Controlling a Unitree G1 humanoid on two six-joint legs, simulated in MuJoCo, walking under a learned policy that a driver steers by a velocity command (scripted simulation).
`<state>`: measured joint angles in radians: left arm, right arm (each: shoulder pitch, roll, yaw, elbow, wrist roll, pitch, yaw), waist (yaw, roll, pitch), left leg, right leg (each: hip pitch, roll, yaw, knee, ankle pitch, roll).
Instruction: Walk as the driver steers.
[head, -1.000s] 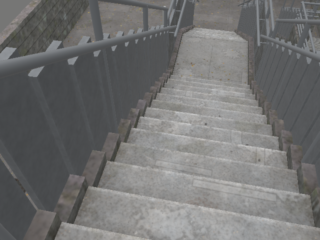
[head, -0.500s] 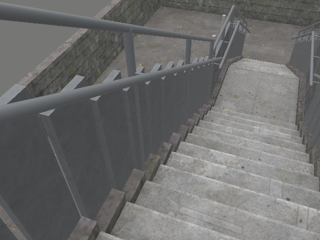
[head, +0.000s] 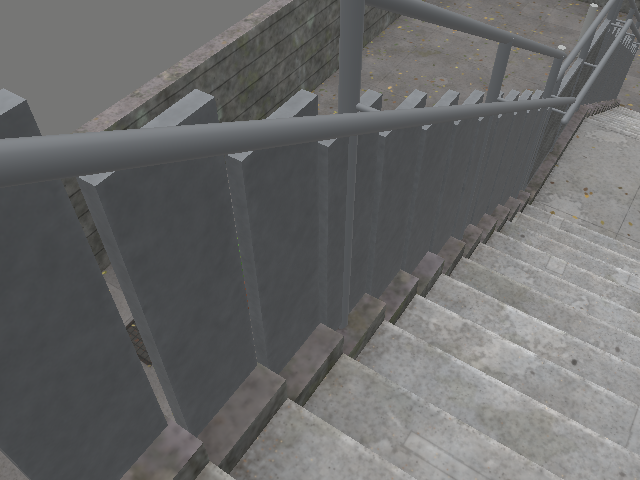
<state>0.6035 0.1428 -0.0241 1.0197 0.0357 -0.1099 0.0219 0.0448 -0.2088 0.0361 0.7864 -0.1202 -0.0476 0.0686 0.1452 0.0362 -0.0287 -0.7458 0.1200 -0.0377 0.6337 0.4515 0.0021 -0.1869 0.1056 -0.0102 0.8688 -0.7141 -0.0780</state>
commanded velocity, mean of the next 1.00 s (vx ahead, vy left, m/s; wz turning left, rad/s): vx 0.07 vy -0.01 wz -0.50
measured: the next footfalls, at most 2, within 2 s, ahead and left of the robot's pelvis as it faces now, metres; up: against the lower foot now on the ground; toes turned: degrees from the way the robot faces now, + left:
left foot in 0.12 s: +0.26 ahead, +0.13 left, -0.16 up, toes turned +3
right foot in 0.58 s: +0.20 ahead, -0.14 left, -0.16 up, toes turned -23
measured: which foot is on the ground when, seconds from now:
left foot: up 0.00-0.10, down 0.12-0.58, up 0.60-1.00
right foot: down 0.00-0.14, up 0.16-0.56, down 0.58-1.00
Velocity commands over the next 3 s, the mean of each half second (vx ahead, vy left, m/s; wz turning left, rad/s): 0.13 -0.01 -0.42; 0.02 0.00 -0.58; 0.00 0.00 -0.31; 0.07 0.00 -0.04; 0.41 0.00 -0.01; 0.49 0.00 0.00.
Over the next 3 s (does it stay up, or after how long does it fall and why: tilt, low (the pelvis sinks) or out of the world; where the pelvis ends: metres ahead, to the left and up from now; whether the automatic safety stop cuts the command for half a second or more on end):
stays up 0.62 -0.28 -0.40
